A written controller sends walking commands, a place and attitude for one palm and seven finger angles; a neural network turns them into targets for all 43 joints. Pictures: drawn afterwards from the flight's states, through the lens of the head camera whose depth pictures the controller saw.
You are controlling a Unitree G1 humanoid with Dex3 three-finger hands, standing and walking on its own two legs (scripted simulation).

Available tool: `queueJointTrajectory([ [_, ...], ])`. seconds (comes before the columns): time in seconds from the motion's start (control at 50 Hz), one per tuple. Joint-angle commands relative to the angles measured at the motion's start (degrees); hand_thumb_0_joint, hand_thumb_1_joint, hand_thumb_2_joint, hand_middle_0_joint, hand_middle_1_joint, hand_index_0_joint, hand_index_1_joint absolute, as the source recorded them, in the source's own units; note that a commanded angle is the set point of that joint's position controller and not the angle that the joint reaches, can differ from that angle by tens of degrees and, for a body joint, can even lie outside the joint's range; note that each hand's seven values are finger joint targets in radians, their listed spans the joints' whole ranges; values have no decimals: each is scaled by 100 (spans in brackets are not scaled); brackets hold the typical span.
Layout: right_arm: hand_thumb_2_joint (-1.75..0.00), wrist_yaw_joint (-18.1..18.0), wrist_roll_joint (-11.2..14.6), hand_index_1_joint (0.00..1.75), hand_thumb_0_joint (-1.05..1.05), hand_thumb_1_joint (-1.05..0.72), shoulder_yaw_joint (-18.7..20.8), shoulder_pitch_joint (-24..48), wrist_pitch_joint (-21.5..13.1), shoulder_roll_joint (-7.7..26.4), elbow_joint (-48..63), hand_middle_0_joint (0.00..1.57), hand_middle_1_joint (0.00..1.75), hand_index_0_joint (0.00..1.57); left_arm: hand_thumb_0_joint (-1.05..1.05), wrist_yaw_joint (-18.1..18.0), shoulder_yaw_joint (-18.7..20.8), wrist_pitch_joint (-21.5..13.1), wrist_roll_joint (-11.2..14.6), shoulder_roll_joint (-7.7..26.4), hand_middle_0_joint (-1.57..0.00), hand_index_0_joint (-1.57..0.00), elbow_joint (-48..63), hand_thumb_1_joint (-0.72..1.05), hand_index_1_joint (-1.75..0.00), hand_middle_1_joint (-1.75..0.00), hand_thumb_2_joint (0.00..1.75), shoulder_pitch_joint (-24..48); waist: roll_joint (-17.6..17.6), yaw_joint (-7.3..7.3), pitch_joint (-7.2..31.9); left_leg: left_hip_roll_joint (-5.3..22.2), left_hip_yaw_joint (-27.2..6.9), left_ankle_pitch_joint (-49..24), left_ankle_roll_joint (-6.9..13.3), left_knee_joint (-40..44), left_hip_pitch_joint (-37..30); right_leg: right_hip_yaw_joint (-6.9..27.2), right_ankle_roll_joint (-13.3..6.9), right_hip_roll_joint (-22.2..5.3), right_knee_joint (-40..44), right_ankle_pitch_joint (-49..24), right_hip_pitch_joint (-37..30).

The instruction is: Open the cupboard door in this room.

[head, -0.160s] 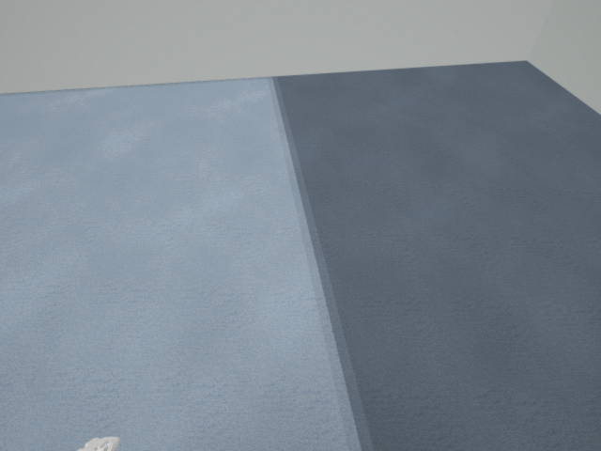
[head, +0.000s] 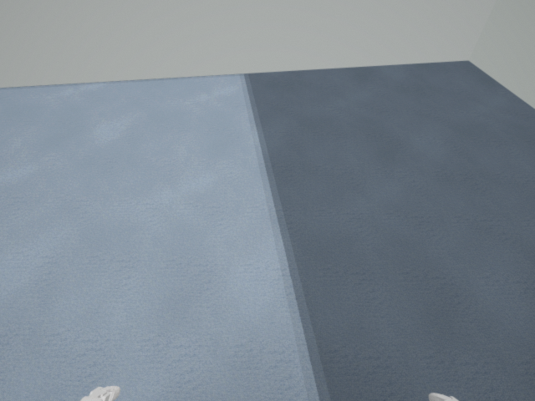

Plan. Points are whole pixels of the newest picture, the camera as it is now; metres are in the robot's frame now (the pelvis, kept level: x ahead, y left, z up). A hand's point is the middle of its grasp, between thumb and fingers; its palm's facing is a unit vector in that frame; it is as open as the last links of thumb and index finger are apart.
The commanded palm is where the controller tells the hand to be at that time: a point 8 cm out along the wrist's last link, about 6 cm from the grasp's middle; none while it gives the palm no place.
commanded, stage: stand and wait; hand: left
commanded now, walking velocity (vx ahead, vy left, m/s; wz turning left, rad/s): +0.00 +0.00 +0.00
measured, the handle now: out of the picture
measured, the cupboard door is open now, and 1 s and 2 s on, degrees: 0 0 0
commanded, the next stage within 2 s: turn or walk to find it in 0.74 s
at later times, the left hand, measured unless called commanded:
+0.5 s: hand out of the picture +0.05 +0.24 -0.15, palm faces -0.03 -0.94 -0.34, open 7.4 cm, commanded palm none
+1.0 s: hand out of the picture +0.05 +0.22 -0.16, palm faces +0.03 -0.95 -0.31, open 7.4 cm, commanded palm none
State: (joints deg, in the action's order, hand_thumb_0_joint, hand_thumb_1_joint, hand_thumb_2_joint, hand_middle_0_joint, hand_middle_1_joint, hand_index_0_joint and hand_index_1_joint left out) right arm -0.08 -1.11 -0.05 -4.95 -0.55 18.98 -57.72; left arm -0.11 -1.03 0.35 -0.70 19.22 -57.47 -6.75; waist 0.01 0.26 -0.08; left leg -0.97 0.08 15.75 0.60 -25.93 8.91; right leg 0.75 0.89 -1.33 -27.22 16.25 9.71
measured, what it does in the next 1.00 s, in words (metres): stands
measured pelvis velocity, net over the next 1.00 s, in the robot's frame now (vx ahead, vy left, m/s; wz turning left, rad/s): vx -0.03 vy -0.01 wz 0.05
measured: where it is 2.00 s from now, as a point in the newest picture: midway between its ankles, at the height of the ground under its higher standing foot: outside the picture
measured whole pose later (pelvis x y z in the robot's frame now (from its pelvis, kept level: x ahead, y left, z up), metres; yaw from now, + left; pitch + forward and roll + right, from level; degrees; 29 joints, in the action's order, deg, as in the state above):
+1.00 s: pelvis -0.03 -0.01 +0.00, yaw +3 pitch -1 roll +0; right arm 0.0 -1.0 0.4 -9.1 1.7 17.3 -60.7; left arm -1.1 -0.1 1.8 -0.8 16.7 -58.2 -8.2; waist -0.4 -0.5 -1.5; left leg -0.7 -3.2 14.3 -0.6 -29.0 14.2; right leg -2.6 0.0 -1.0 -28.6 15.2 13.0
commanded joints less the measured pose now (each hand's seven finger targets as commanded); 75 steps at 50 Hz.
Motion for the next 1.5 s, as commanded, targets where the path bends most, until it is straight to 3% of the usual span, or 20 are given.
queueJointTrajectory([
  [0.0, -90, -86, 14, 30, 0, -90, 295, 287, -166, 1199, 325, 20, 30, 20, 0, -73, 314, -164, 3, 1205, -20, -20, 348, 90, -30, -30, 90, 249, 32, -27, 342, 705, -480, -1678, 182, 409, -142, 383, -262, -532, 385, -1537, -103],
  [0.3, -90, -87, 45, 30, 0, -90, 258, 217, -155, 1202, -8, 20, 30, 20, 0, -64, 316, -192, 19, 1215, -20, -20, 82, 90, -30, -30, 90, 172, 52, -24, 247, 730, -496, -1403, 130, 572, -175, 499, -290, -589, 677, -1491, -198],
  [0.58, -90, -66, 47, 30, 0, -90, 228, 134, -140, 1257, -213, 20, 30, 20, 0, -38, 293, -179, 14, 1244, -20, -20, -72, 90, -30, -30, 90, 179, 33, -11, 10, 737, -561, -847, 109, 774, -43, 587, -277, -556, 940, -700, -5],
  [0.76, -90, -59, 53, 30, 0, -90, 224, 117, -145, 1270, -211, 20, 30, 20, 0, -48, 314, -174, 13, 1257, -20, -20, -56, 90, -30, -30, 90, 193, -7, -7, 78, 752, -604, -1169, 114, 712, 7, 476, -251, -572, 796, -1024, -121],
  [0.82, -90, -40, 41, 30, 0, -90, 185, -28, -57, 938, -156, 20, 30, 20, 0, -86, 303, -82, 8, 965, -20, -20, -28, 90, -30, -30, 90, 33, 59, 6, 88, 715, -620, -1262, 87, 484, 249, 355, -185, -624, 582, -987, -114],
  [0.9, -90, -17, 18, 30, 0, -90, 137, -281, 99, 493, -8, 20, 30, 20, 0, -141, 274, 61, -1, 655, -20, -20, 87, 90, -30, -30, 90, -281, 240, 27, -20, 541, -580, -1024, 12, 30, 768, 434, -185, -833, 498, -679, 49],
  [1.02, -90, -5, 30, 30, 0, -90, 301, -711, 200, 360, 285, 20, 30, 20, 0, -198, 403, 102, -46, 760, -20, -20, 540, 90, -30, -30, 90, -238, 800, -109, 169, 318, -290, -602, -38, -1077, 753, 518, -626, -1518, 316, -1000, 497],
  [1.06, -90, 18, 16, 30, 0, -90, 333, -847, 182, 358, 322, 20, 30, 20, 0, -198, 408, 132, -44, 618, -20, -20, 675, 90, -30, -30, 90, -207, 252, -163, 181, 559, -661, -1095, 85, -533, 552, -3, -372, -1150, -295, -631, 807],
  [1.08, -90, 25, -15, 30, 0, -90, 365, -885, 164, 515, 363, 20, 30, 20, 0, -188, 388, 156, -23, 438, -20, -20, 727, 90, -30, -30, 90, -167, -576, -206, 11, 897, -1515, -1325, 322, 23, 694, -420, -67, -559, -1000, -12, 1028],
  [1.1, -90, -3, -43, 30, 0, -90, 424, -1004, 131, 722, 395, 20, 30, 20, 0, -194, 371, 159, -5, 241, -20, -20, 809, 90, -30, -30, 90, -88, -1379, -253, -100, 1495, -2677, -1702, 767, 748, 707, -618, 127, 1, -1958, 933, 1311],
  [1.12, -90, -46, -6, 30, 0, -90, 453, -1118, 99, 737, 415, 20, 30, 20, 0, -212, 375, 138, -15, 249, -20, -20, 888, 90, -30, -30, 90, -87, -1374, -246, -35, 1719, -3090, -2263, 1143, 908, 492, -207, 100, -19, -2712, 1652, 1606],
  [1.16, -90, -112, -10, 30, 0, -90, 478, -982, 102, 660, 474, 20, 30, 20, 0, -204, 417, 116, -1, 151, -20, -20, 827, 90, -30, -30, 90, -257, -939, -127, 250, 1584, -2756, -2454, 1244, 623, 137, 119, 96, -117, -3178, 1501, 1800],
  [1.22, -90, -139, -22, 30, 0, -90, 510, -950, 124, 564, 546, 20, 30, 20, 0, -165, 395, 88, 35, -67, -20, -20, 826, 90, -30, -30, 90, -318, -766, -148, 404, 1299, -2362, -2711, 1132, 392, 16, -16, 156, -25, -2536, 1374, 1541],
  [1.3, -90, -112, -26, 30, 0, -90, 576, -984, 190, 521, 587, 20, 30, 20, 0, -171, 419, 81, 68, -201, -20, -20, 820, 90, -30, -30, 90, -647, -834, -106, 518, 1017, -2391, -2453, 923, 284, 233, -154, 148, 206, -1134, 879, 727],
  [1.34, -90, -79, 19, 30, 0, -90, 598, -858, 213, 447, 665, 20, 30, 20, 0, -191, 463, 39, 62, -133, -20, -20, 755, 90, -30, -30, 90, -1019, -695, 83, 567, 733, -2246, -1737, 615, 36, 799, -199, 145, 164, 136, -14, -167],
  [1.36, -90, -45, 64, 30, 0, -90, 579, -829, 226, 203, 726, 20, 30, 20, 0, -223, 531, 6, 8, 145, -20, -20, 712, 90, -30, -30, 90, -1170, -166, 137, 478, 397, -1891, -708, 305, -478, 1711, 314, -17, -441, 702, -68, -930],
  [1.38, -90, -21, 74, 30, 0, -90, 529, -861, 234, -159, 890, 20, 30, 20, 0, -256, 649, -27, -87, 665, -20, -20, 768, 90, -30, -30, 90, -1162, 1420, 149, 211, -379, -675, 847, -153, -1808, 2814, 1950, -596, -1998, 1259, 208, -1119],
  [1.4, -90, -15, -15, 30, 0, -90, 598, -591, 246, 9, 954, 20, 30, 20, 0, -244, 608, 1, -61, 743, -20, -20, 898, 90, -30, -30, 90, -1013, 1237, 235, -1, -254, -543, 1475, -195, -2920, 2642, 2007, -978, -2535, 1331, -239, -131],
  [1.42, -90, -6, -19, 30, 0, -90, 620, -493, 310, 22, 928, 20, 30, 20, 0, -283, 624, -36, -57, 527, -20, -20, 892, 90, -30, -30, 90, -884, 1302, 123, -57, -118, -640, 1428, -169, -3535, 2556, 1971, -1014, -2331, 1276, -633, 198],
  [1.48, -90, 87, 6, 30, 0, -90, 600, -794, 359, -88, 618, 20, 30, 20, 0, -228, 485, -87, -76, 230, -20, -20, 944, 90, -30, -30, 90, -452, 852, -198, -388, 92, -278, 624, -293, -4290, 2340, 590, -870, -1581, 889, -1420, 443],
])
